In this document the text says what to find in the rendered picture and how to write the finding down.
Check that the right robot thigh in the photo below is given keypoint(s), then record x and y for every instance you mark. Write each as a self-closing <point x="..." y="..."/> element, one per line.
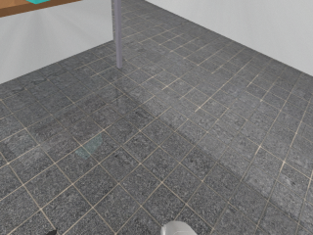
<point x="176" y="227"/>

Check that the table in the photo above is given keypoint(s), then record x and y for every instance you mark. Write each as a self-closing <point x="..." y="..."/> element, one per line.
<point x="13" y="7"/>

